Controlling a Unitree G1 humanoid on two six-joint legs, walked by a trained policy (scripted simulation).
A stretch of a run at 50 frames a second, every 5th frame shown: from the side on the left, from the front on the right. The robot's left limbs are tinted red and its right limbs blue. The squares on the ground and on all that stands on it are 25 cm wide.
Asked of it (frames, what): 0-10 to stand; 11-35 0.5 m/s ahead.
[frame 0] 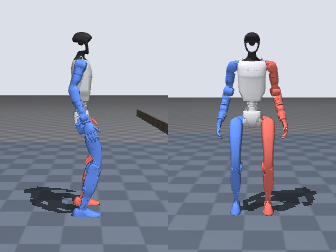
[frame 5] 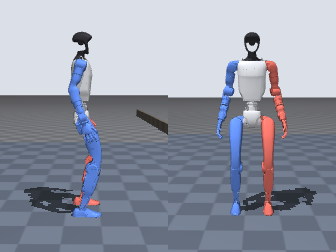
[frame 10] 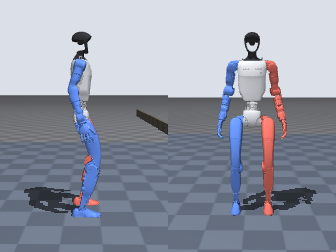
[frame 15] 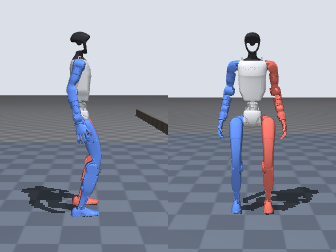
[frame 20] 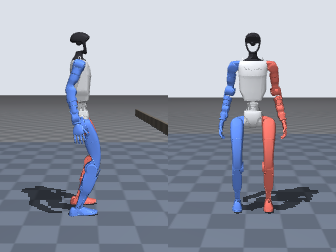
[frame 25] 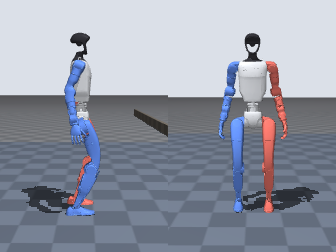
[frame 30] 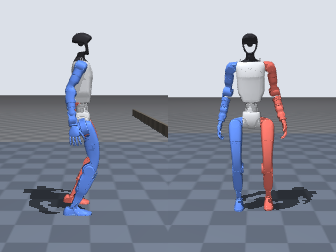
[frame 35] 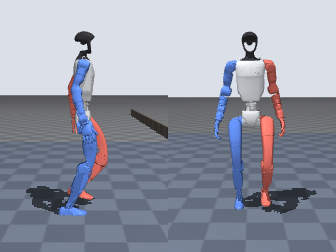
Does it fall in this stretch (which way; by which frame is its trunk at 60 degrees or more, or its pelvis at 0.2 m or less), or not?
no
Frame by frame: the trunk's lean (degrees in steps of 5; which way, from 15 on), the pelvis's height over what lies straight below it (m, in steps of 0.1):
0: 0, 0.8
5: 0, 0.8
10: 0, 0.8
15: 0, 0.8
20: 0, 0.8
25: 0, 0.8
30: 0, 0.8
35: 0, 0.8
